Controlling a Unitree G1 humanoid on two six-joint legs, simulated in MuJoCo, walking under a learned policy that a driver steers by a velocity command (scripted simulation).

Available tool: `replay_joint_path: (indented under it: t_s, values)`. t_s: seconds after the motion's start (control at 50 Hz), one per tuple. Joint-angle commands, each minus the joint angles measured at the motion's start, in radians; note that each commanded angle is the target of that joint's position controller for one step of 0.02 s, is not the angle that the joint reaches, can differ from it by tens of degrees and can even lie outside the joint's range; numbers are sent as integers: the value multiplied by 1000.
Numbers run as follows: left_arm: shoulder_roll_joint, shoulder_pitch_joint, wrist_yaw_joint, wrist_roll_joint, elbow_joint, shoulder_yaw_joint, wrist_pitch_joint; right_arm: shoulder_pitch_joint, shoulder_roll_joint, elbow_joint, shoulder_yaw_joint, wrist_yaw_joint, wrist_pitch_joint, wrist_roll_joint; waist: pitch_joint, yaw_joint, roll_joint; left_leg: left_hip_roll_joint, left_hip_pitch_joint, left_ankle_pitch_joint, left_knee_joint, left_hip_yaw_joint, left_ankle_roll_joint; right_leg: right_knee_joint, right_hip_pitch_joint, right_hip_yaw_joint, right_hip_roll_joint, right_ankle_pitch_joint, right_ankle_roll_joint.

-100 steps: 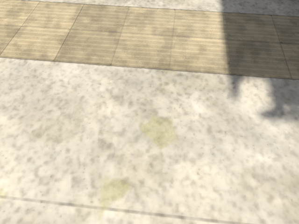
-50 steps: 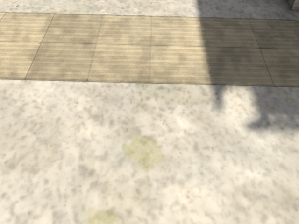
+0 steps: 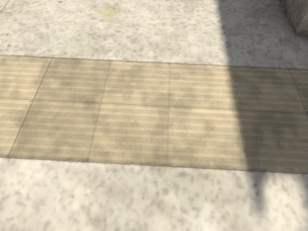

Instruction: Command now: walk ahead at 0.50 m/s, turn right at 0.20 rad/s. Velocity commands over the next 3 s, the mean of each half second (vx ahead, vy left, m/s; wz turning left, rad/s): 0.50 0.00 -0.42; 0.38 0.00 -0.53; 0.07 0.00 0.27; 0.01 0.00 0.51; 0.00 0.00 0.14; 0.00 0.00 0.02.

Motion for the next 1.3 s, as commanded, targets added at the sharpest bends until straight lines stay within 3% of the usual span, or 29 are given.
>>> replay_joint_path:
  t_s: [0.02, 0.18, 0.24, 0.26, 0.28, 0.3, 0.32, 0.34, 0.36, 0.38, 0.4, 0.46, 0.52, 0.64, 0.72, 0.76, 0.78, 0.8, 0.82, 0.84, 0.88, 0.94, 1.02, 1.12, 1.16, 1.18, 1.2, 1.24, 1.3]
  values:
    - [33, -8, -7, 0, -47, 5, -2, -42, -156, -55, -30, -19, -14, -1, 24, 22, 95, 266, -21, 214, -153, -107, 131, -150, -23, 11, -10, 180, 7]
    - [23, -207, -53, -7, -150, -9, -6, 42, -176, -12, -38, -32, 16, 14, 76, -33, 82, 336, 217, 312, -84, 17, 84, -381, -61, -43, 47, 178, -48]
    - [69, -132, -69, -4, -165, 14, -2, 1, -217, -35, -51, -45, 41, 17, 1, 32, 127, 345, 262, 746, 115, 64, 49, -375, 90, -127, 122, 23, -95]
    - [102, -8, -69, -5, -139, 36, 1, -16, -220, -46, -51, -51, 52, 15, -68, 102, 127, 323, 230, 855, 286, 92, 27, -399, 252, -153, 167, 25, -120]
    - [168, 160, -58, -7, -98, 71, 5, -14, -209, -63, -44, -57, 56, 11, -157, 175, 87, 279, 79, 758, 529, 110, -9, -431, 520, -89, 166, 58, -163]
    - [284, 271, -39, -5, -87, 102, 12, 61, -115, -105, -12, -46, 35, -14, -285, 150, -129, 153, -318, 217, 915, 111, -72, -447, 906, 348, -82, 15, -310]
    - [266, 263, -41, -8, -103, 87, 7, 55, -78, -124, 8, -27, -11, -4, -398, 123, -184, -6, -582, -424, 1133, -85, -88, -647, 1079, 806, -225, -107, -432]
    - [194, 244, -38, 1, -106, 67, 2, -53, -163, -148, -16, -11, -46, 36, -308, 158, -111, 67, -694, -374, 1172, -183, -56, -674, 1031, 692, -189, -124, -367]
    - [152, 186, -35, 3, -117, 57, -4, -110, -171, -166, -15, -8, -62, 50, -196, 139, -48, 115, -705, -282, 1112, -167, -35, -677, 893, 538, -147, -66, -323]
    - [125, 113, -36, 3, -136, 47, -6, -122, -165, -161, -20, -15, -63, 34, -117, 92, 40, 156, -647, -218, 1013, -158, -38, -692, 726, 427, -104, 30, -294]
    - [95, 63, -35, 9, -154, 37, -7, -117, -176, -156, -31, -23, -52, 15, -80, 55, 43, 184, -568, -180, 931, -157, -47, -715, 605, 354, -71, 113, -276]
    - [116, 54, -22, 9, -170, 40, -9, -101, -141, -173, -33, -29, -15, -4, -53, 15, 8, 187, -481, -124, 805, -139, -93, -763, 453, 277, -28, 225, -285]
    - [154, 108, -1, 2, -162, 51, -8, -210, -122, -217, -29, -34, -6, -9, -19, 44, 1, 158, -503, 52, 592, -124, -131, -770, 413, 220, 11, 241, -259]
    - [150, 197, 10, -9, -136, 52, 9, -382, -111, -286, -19, -14, -22, 13, -3, 113, -44, 85, -405, 264, 278, -132, -120, -719, 436, 253, 30, 98, -194]
    - [147, 206, 21, -5, -137, 54, 24, -367, -158, -300, -32, 2, -43, 18, -14, 88, -69, 74, -366, 123, 206, -158, -84, -595, 560, 366, -15, 126, -179]
    - [120, 165, 22, -1, -162, 46, 33, -219, -199, -268, -52, -7, -55, -3, -89, 6, -78, 82, -144, 166, 140, -137, -31, -409, 545, 338, 67, 303, -122]
    - [76, 146, 21, 13, -196, 28, 32, -80, -259, -259, -67, -14, -57, -28, -237, -53, 1, 242, 126, 347, 209, -259, 37, -148, 421, 266, 132, 205, -74]
    - [9, 330, 20, -2, -203, 10, 25, 0, -315, -239, -80, -17, -37, -35, -395, 11, 314, 508, 501, 520, 230, -634, 229, 185, 66, 140, 286, -432, 6]
    - [115, 360, 21, -9, -191, 23, 26, 0, -238, -248, -65, -11, -22, -2, -412, 6, 300, 550, 487, 422, 196, -758, 237, 342, -37, 163, 209, -521, 25]
    - [176, 257, 24, -12, -201, 43, 38, -52, -166, -275, -45, -16, -11, 1, -280, -20, 196, 496, 369, 437, 185, -593, 192, 391, -77, 151, 172, -454, 46]
    - [176, 153, 31, 3, -233, 54, 63, -149, -130, -280, -29, -19, 12, -7, -126, 12, 102, 398, 115, 570, 156, -358, 144, 330, -40, 85, 110, -358, 71]
    - [63, 174, 28, -6, -251, 32, 90, -174, -144, -249, -31, -14, 16, -18, -74, 57, 176, 318, -79, 577, 61, -223, 154, 161, 97, 33, 97, -306, 71]
    - [14, 149, 23, 25, -251, 5, 83, -221, -144, -218, -26, -5, 19, 3, -157, 78, 159, 291, -121, 649, 51, -143, 163, -177, 305, 14, 87, -112, 62]
    - [77, 67, 20, 26, -262, 22, 79, -199, -200, -186, -32, 5, 41, 36, -109, 71, 159, 256, -147, 295, 109, -203, 105, -512, 480, -32, 144, 84, 23]
    - [165, 66, 36, 43, -292, 42, 81, -148, -149, -188, -13, 4, 43, 18, -132, 56, 67, 184, -243, -3, 208, -206, 4, -546, 629, 111, -19, 317, -50]
    - [209, 60, 48, 45, -304, 53, 94, -80, -107, -186, -3, 9, 39, 4, -154, 17, -91, 86, -357, -285, 322, -124, -51, -524, 707, 193, -161, 441, -137]
    - [181, 61, 44, 39, -286, 51, 100, -87, -101, -198, 0, 0, 47, 21, -160, 35, -202, 63, -372, -332, 415, -51, -78, -586, 632, 254, -212, 296, -207]
    - [157, 58, 45, 42, -288, 50, 88, -140, -184, -207, -34, -14, 75, 33, -100, 81, -187, 72, -461, -452, 716, -69, -103, -627, 591, 275, -228, 315, -238]
    - [135, -51, 44, 21, -289, 45, 67, -69, -150, -199, -44, -29, 126, 29, -68, 14, -107, 115, -430, -392, 801, -94, -131, -632, 486, 132, -194, 356, -203]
